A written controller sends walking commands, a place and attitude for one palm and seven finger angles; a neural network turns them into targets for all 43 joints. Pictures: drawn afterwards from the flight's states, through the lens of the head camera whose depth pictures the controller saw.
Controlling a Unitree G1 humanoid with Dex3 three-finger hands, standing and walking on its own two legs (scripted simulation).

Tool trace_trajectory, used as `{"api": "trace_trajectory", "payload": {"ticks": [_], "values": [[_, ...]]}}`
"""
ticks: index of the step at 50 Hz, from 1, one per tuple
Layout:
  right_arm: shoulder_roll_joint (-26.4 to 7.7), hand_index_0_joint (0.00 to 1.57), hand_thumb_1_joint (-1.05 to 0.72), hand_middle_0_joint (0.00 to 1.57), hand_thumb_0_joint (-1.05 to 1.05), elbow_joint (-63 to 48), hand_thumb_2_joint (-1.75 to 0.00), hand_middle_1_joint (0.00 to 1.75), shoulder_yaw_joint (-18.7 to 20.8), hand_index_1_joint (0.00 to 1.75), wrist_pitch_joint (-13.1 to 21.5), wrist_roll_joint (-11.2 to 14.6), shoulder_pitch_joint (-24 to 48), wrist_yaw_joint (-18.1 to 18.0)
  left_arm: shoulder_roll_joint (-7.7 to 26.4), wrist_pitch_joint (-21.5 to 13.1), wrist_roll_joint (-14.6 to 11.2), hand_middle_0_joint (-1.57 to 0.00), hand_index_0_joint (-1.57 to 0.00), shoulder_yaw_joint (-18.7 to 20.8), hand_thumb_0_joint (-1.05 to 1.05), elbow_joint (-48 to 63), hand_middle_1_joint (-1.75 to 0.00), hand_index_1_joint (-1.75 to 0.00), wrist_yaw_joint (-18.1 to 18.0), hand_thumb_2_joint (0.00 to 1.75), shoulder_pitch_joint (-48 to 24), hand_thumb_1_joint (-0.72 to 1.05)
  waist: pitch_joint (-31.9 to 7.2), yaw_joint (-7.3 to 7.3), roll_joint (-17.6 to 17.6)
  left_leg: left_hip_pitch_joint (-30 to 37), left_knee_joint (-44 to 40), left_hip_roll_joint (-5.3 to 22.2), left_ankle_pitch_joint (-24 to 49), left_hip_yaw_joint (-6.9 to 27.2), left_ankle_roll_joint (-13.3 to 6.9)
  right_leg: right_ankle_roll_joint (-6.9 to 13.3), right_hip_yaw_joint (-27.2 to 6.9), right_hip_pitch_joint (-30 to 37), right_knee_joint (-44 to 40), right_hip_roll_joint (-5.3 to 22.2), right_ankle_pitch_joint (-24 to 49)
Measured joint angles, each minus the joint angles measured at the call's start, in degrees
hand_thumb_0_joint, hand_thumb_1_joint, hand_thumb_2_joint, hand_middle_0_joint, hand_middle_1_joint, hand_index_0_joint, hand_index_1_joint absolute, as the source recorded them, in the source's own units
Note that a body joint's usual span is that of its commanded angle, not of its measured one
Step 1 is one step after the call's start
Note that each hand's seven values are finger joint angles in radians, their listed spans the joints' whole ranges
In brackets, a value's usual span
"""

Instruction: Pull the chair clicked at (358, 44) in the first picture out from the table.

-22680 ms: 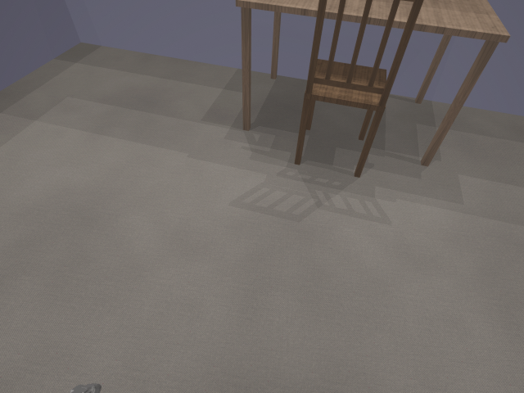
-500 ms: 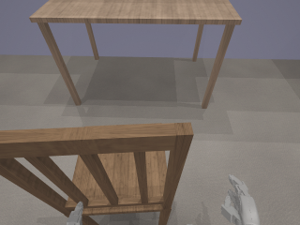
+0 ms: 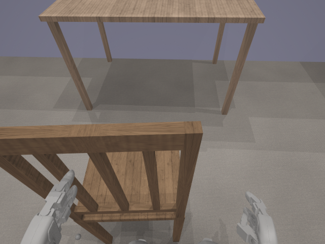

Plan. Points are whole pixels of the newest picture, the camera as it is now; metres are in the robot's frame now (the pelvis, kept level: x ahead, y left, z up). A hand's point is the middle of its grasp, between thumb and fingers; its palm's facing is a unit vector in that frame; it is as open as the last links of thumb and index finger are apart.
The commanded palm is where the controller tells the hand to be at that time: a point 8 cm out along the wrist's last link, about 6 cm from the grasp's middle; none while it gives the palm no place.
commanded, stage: draw the hand back to the body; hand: left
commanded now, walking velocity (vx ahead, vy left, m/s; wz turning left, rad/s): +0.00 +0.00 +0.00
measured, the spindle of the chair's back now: (113, 185) +0.25 +0.15 +0.01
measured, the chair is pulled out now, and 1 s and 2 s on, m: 0.70 0.69 0.68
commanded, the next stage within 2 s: step back with the hand held close in 1.04 s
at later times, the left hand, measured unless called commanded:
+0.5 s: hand (40, 196) +0.17 +0.23 +0.15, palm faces +0.26 -0.83 -0.49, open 9.8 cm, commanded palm +0.15 +0.28 +0.22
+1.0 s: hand (33, 189) +0.18 +0.24 +0.15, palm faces +0.30 -0.79 -0.53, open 6.3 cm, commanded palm +0.16 +0.29 +0.24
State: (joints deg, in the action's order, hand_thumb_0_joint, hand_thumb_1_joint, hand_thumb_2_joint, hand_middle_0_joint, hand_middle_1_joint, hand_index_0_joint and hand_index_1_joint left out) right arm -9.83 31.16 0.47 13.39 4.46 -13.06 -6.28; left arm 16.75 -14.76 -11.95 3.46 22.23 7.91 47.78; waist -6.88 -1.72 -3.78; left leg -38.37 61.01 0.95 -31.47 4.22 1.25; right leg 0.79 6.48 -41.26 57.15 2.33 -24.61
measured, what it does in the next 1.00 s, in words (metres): rises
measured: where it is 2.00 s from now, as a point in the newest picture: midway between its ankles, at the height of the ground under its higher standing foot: outside the picture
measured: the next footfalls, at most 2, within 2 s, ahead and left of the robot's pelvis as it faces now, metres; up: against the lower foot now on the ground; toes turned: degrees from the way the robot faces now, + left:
none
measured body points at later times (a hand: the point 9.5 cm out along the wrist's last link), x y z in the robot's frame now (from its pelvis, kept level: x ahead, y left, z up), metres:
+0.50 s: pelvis +0.02 -0.01 +0.06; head +0.01 -0.04 +0.51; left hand +0.15 +0.27 +0.17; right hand +0.22 -0.22 -0.02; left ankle -0.01 +0.13 -0.67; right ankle +0.04 -0.12 -0.67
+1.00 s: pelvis +0.03 -0.02 +0.07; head +0.03 -0.05 +0.51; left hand +0.16 +0.28 +0.18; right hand +0.23 -0.22 -0.02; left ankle -0.01 +0.13 -0.67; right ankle +0.04 -0.12 -0.67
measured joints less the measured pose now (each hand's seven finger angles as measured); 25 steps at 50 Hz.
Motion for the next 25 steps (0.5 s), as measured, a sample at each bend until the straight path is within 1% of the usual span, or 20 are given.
{"api": "trace_trajectory", "payload": {"ticks": [2,3,5,8,10,13,21,25], "values": [[-0.3,0.2,-0.9,0.2,0.01,0.2,-0.9,0.3,-0.7,0.3,-1.2,-0.7,-0.4,-1.3,2.7,6.0,5.0,-0.09,-0.11,-0.8,-0.01,2.3,-0.06,-0.06,-4.5,0.25,-0.5,-0.46,0.8,-0.37,-0.3,3.6,-2.6,0.2,0.9,0.0,0.3,0.0,0.0,3.6,-2.6,-0.3,0.9],[-0.4,0.2,-0.9,0.2,0.01,0.4,-0.9,0.3,-1.1,0.3,-1.7,-1.1,-0.5,-1.8,3.6,8.8,6.7,-0.1,-0.13,-1.2,-0.01,3.0,-0.06,-0.08,-6.6,0.26,-0.7,-0.43,1.1,-0.25,-0.6,5.6,-4.2,0.3,1.5,0.0,0.2,0.0,0.1,5.7,-4.3,-0.3,1.4],[-0.6,0.2,-0.9,0.2,0.01,0.7,-0.9,0.3,-1.9,0.3,-2.5,-1.6,-0.4,-2.6,4.6,12.7,8.5,-0.09,-0.19,-1.7,-0.01,3.5,-0.07,-0.11,-9.7,0.28,-1.0,-0.38,1.9,0.12,-1.1,9.6,-7.5,0.4,2.7,-0.2,0.1,0.0,0.0,9.6,-7.5,-0.6,2.6],[-0.7,0.2,-0.9,0.2,0.01,1.1,-0.9,0.3,-2.8,0.3,-3.0,-2.0,-0.2,-3.4,5.0,16.1,9.5,-0.09,-0.27,-1.7,-0.01,2.7,-0.08,-0.16,-12.3,0.33,-2.3,-0.29,3.3,0.35,-1.5,14.9,-12.4,0.6,4.5,-0.6,0.0,0.0,-0.2,14.8,-12.1,-0.9,4.3],[-0.9,0.2,-0.9,0.2,0.01,1.6,-0.9,0.3,-3.2,0.3,-2.8,-2.3,0.0,-3.5,5.1,17.1,9.7,-0.09,-0.32,-1.2,-0.01,1.9,-0.09,-0.19,-13.2,0.36,-3.4,-0.22,4.2,0.27,-1.6,18.0,-15.3,0.6,5.7,-0.8,0.0,0.0,-0.3,17.8,-14.9,-1.0,5.4],[-1.3,0.2,-0.9,0.2,0.01,2.4,-0.9,0.3,-3.5,0.3,-2.2,-2.5,0.3,-3.3,5.0,17.7,9.8,-0.09,-0.38,-0.1,0.0,1.1,-0.1,-0.23,-14.0,0.41,-5.1,-0.12,5.5,-0.07,-1.7,21.8,-19.3,0.6,7.4,-0.9,0.1,0.0,-0.3,21.5,-18.4,-1.1,6.8],[-2.4,0.21,-0.9,0.21,0.01,5.0,-0.9,0.3,-3.1,0.3,-0.8,-3.1,1.6,-2.0,4.4,16.3,9.8,-0.11,-0.44,3.9,0.0,1.0,-0.15,-0.28,-14.7,0.54,-8.7,0.16,7.6,-1.26,-1.5,28.9,-27.6,0.5,10.8,-1.1,0.3,0.2,-0.3,28.0,-25.1,-1.1,9.2],[-2.8,0.21,-0.9,0.21,0.01,5.9,-0.9,0.3,-2.8,0.3,-0.3,-3.3,2.3,-1.5,4.5,16.9,10.0,-0.13,-0.45,5.5,0.0,-0.5,-0.18,-0.31,-14.6,0.61,-10.1,0.3,8.3,-1.63,-1.6,31.2,-30.3,0.6,11.8,-1.2,0.4,0.3,-0.4,29.9,-27.0,-1.2,9.8]]}}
